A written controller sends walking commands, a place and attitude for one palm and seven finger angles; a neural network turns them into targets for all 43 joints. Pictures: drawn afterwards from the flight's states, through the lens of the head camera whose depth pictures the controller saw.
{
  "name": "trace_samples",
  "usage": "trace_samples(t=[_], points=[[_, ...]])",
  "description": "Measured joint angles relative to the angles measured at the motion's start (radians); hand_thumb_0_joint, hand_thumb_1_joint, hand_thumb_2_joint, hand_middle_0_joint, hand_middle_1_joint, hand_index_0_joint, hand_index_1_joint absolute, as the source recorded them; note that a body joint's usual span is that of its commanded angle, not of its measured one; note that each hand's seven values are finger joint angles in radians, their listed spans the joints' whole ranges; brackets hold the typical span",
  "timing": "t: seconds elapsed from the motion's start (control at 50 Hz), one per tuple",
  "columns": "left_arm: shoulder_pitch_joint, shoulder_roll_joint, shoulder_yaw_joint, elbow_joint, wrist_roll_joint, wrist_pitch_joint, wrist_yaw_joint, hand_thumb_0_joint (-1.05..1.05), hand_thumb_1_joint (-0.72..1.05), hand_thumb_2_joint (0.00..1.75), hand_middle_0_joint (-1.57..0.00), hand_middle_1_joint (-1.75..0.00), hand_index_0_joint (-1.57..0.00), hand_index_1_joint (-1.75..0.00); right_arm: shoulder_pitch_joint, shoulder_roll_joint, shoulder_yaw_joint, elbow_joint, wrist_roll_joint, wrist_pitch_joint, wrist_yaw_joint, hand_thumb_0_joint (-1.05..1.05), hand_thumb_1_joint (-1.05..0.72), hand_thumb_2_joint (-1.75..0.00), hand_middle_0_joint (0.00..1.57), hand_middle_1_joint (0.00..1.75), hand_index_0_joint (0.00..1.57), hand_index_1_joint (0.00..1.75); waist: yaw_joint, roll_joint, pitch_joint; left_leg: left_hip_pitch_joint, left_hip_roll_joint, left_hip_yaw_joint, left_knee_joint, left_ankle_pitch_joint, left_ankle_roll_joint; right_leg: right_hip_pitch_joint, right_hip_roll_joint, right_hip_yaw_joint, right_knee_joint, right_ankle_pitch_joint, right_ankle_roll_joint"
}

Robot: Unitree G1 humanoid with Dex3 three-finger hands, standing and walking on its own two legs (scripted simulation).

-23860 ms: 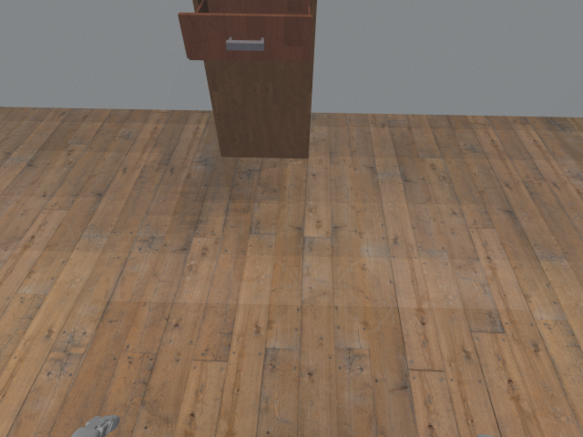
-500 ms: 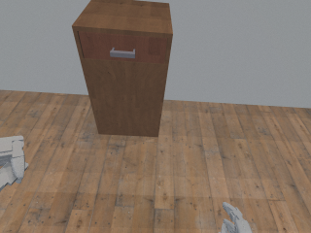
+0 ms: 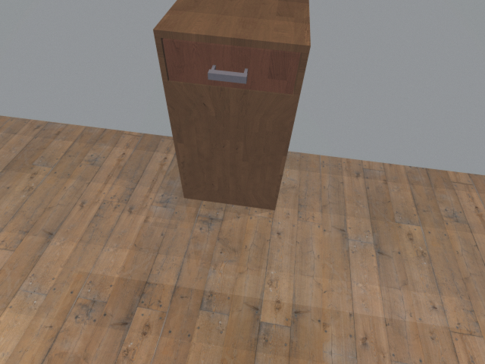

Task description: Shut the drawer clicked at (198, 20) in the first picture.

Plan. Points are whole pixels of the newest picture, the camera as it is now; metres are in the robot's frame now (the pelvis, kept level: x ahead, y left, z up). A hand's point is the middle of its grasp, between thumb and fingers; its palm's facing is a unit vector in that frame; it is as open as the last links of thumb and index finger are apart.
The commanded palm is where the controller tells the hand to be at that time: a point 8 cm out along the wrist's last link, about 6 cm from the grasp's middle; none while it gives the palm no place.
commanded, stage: let the arm hang, fingers relaxed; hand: left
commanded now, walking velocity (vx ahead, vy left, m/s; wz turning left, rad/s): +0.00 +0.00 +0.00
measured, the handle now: (228, 73) +0.93 +0.09 -0.01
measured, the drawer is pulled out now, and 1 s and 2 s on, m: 0.00 0.00 0.00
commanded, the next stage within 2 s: look to check the result in 0.80 s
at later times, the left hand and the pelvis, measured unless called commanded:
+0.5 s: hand out of the picture +0.00 +0.18 -0.16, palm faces +0.01 -0.98 -0.19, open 7.0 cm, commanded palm none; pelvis +0.01 +0.01 +0.01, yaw -1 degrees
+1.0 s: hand out of the picture +0.00 +0.16 -0.16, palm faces +0.02 -0.98 -0.18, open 7.3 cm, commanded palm none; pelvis +0.02 +0.00 +0.01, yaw -1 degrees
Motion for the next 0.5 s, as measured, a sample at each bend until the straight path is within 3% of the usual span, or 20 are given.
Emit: trace_samples(t=[0.18,0.36,0.5], points=[[0.054,0.008,-0.031,0.22,-0.017,-0.028,-0.02,0.01,0.91,0.9,-0.76,-0.96,-0.76,-0.92,0.054,-0.014,-0.02,0.146,0.013,0.013,-0.013,0.0,-0.93,-0.9,0.2,0.3,0.2,0.3,0.027,0.026,0.024,0.053,-0.001,0.001,-0.124,0.063,0.005,0.063,0.01,-0.001,-0.149,0.077,0.005],[0.035,-0.033,-0.043,0.303,-0.021,-0.038,-0.014,0.01,0.91,0.9,-0.41,-0.54,-0.42,-0.54,0.077,0.01,-0.012,0.222,0.017,0.004,-0.02,0.0,-0.92,-0.9,0.2,0.3,0.2,0.3,0.021,0.042,0.021,0.093,-0.008,0.018,-0.164,0.075,0.012,0.089,0.002,0.014,-0.171,0.086,0.012],[-0.005,-0.062,-0.04,0.297,-0.022,-0.048,-0.008,0.01,0.91,0.9,-0.25,-0.36,-0.26,-0.36,0.087,0.051,-0.009,0.239,0.015,-0.002,-0.02,0.0,-0.91,-0.9,0.2,0.3,0.2,0.3,0.009,0.045,0.006,0.102,-0.01,0.024,-0.169,0.074,0.011,0.09,0.0,0.02,-0.163,0.08,0.012]])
